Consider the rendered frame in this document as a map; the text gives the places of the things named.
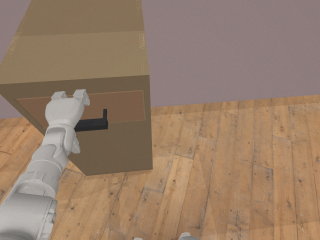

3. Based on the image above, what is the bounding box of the robot left hand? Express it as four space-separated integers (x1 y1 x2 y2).
45 89 90 154

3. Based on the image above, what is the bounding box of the robot left forearm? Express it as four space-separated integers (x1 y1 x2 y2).
0 124 75 216

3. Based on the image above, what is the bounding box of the handle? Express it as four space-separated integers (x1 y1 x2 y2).
74 109 108 132

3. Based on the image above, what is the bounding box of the cabinet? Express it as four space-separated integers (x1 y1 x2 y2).
0 0 153 176

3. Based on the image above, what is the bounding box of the left robot upper arm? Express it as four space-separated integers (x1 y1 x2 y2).
0 192 58 240

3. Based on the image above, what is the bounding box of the drawer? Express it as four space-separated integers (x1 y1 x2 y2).
16 90 144 128

